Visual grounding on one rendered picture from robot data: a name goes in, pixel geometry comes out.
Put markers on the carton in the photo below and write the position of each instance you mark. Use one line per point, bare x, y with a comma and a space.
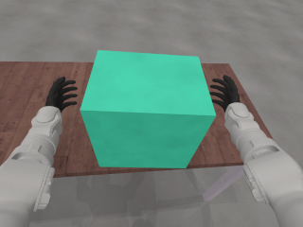
146, 110

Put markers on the robot right upper arm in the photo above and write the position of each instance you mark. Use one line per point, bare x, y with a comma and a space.
273, 179

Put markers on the robot right hand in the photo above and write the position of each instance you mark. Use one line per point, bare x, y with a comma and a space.
230, 92

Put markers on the robot left forearm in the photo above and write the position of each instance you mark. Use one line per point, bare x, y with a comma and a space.
42, 140

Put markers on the robot left hand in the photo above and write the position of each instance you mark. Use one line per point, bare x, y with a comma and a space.
55, 96

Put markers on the robot left upper arm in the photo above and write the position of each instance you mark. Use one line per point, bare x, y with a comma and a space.
24, 187

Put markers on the robot right forearm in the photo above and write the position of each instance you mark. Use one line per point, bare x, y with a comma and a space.
247, 136

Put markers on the table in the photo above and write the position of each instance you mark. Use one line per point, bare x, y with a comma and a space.
25, 85

